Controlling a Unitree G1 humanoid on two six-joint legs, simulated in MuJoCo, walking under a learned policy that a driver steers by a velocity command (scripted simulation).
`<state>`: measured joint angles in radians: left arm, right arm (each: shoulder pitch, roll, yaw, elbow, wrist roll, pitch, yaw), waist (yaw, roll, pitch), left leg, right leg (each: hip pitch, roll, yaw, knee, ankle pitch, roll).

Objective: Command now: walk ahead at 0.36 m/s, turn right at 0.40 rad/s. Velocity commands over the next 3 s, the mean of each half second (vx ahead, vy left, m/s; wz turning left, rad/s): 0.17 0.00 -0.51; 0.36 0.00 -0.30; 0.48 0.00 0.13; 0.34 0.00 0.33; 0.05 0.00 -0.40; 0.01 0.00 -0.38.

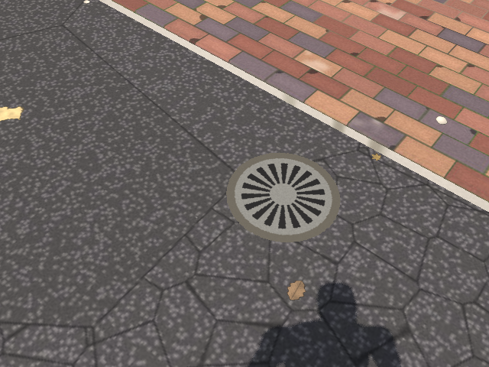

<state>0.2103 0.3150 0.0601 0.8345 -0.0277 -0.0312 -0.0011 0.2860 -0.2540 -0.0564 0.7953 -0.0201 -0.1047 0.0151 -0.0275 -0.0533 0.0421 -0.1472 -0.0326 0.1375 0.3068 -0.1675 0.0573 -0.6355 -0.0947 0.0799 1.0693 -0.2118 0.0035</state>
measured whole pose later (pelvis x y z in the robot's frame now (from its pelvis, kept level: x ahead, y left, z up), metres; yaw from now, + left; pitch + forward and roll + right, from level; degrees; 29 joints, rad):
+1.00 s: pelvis +0.31 -0.05 +0.00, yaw -25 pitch +2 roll -1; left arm 0.14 0.28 0.06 0.65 -0.02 -0.05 -0.03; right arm 0.45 -0.25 -0.04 0.84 0.01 -0.07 -0.01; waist -0.10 -0.04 -0.01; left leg -0.03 0.02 -0.01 0.27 -0.28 0.01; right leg -0.61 -0.04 0.03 0.72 -0.08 0.02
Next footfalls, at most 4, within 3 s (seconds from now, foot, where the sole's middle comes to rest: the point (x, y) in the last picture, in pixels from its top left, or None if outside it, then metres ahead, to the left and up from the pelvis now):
0.24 right None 0.27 -0.13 -0.78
0.70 left None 0.32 0.08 -0.78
1.14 right None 0.45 -0.27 -0.78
1.66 left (290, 252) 0.83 -0.16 -0.78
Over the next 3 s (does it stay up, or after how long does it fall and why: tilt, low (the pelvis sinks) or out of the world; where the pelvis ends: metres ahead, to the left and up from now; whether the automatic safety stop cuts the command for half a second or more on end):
stays up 0.88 -0.26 -0.01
